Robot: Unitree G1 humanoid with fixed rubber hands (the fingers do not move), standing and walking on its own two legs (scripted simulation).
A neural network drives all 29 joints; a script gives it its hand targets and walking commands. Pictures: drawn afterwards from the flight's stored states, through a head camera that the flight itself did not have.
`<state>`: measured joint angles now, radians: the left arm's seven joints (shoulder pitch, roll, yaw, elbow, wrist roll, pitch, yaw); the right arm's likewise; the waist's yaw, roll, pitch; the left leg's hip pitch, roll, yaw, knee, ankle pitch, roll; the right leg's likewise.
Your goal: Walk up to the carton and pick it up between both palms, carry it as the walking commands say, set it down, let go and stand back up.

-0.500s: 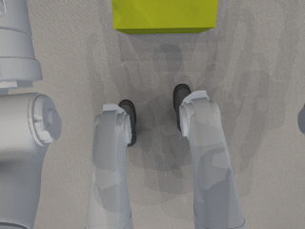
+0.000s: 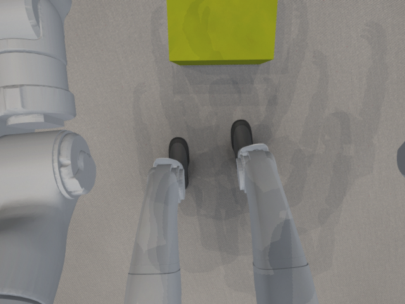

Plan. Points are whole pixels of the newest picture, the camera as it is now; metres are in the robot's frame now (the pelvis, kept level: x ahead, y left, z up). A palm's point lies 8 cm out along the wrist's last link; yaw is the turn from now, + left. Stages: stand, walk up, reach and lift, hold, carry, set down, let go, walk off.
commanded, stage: let go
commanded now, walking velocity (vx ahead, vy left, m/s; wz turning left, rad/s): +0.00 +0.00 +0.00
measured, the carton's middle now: (220, 5) +0.61 -0.07 -0.56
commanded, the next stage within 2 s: stand in 1.32 s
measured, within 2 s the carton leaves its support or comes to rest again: neither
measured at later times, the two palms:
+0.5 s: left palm (25, 113) +0.40 +0.17 -0.03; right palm out of the picture +0.37 -0.29 -0.03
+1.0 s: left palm out of the picture +0.28 +0.24 +0.04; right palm out of the picture +0.26 -0.23 +0.05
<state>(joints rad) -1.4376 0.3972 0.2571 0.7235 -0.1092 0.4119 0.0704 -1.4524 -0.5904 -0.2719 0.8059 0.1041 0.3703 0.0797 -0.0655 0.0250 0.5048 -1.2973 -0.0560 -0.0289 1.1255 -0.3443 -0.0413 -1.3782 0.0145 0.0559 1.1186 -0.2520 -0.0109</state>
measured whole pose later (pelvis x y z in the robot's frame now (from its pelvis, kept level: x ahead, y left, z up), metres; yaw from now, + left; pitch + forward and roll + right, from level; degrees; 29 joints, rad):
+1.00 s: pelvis +0.12 +0.01 +0.11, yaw -2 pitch -1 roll +0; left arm 0.22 0.21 0.06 0.43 0.02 0.06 -0.06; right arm 0.26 -0.20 -0.07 0.37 -0.04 0.08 0.08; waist -0.01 0.00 0.12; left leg -0.17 -0.02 -0.07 0.52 -0.33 0.00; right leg -0.23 0.02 0.04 0.51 -0.25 0.00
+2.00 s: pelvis +0.10 +0.02 +0.11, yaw -2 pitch -5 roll +0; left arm 0.32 0.25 0.08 0.90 0.03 -0.03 0.02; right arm 0.37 -0.26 -0.08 0.83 -0.02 -0.04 0.00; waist -0.01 0.02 -0.08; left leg -0.11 -0.02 -0.04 0.52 -0.32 0.01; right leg -0.18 0.01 0.04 0.51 -0.24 0.01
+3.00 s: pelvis +0.07 +0.01 +0.11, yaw -2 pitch -4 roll +0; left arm 0.27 0.30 0.05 0.97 0.01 -0.02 0.00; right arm 0.36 -0.29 -0.06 0.91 -0.01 -0.04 -0.01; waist 0.00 -0.01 -0.04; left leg -0.21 -0.01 -0.06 0.52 -0.26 -0.01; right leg -0.26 0.03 0.04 0.48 -0.16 0.00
